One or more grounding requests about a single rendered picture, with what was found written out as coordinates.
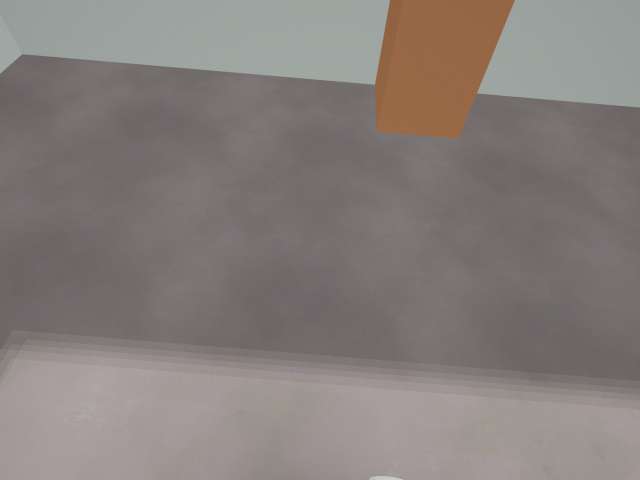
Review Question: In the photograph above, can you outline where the cabinet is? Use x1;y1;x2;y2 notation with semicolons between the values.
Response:
375;0;515;139

